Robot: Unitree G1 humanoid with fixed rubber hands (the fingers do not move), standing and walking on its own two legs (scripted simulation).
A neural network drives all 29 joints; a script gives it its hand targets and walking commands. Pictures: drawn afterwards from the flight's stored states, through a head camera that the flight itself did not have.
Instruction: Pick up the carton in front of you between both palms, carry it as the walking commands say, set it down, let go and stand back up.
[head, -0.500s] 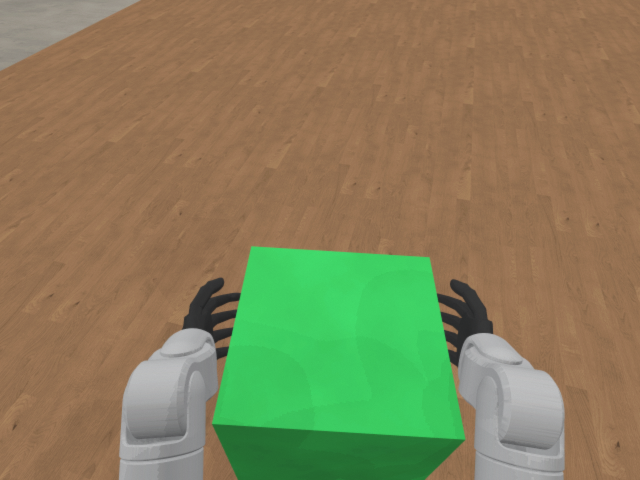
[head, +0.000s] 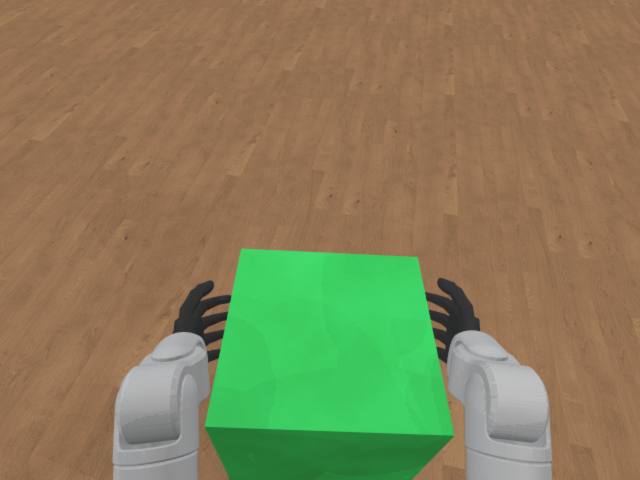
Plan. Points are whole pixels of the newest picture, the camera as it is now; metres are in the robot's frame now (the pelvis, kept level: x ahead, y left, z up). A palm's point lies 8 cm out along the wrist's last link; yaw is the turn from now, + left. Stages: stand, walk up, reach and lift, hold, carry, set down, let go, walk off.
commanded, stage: carry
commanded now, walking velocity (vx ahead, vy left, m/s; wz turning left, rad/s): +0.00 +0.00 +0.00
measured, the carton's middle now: (322, 379) +0.26 +0.00 -0.02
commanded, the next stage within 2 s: hold in 2.00 s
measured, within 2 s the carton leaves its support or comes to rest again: neither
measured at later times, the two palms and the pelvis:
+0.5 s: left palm (220, 234) +0.40 +0.14 +0.09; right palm (458, 234) +0.41 -0.16 +0.09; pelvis +0.14 -0.02 +0.00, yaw +1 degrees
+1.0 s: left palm (221, 263) +0.38 +0.14 +0.05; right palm (450, 263) +0.39 -0.16 +0.05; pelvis +0.12 -0.02 +0.00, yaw +1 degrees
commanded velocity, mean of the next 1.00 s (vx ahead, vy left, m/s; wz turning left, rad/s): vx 0.00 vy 0.00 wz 0.00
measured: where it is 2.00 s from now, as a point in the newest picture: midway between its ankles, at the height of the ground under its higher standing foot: outside the picture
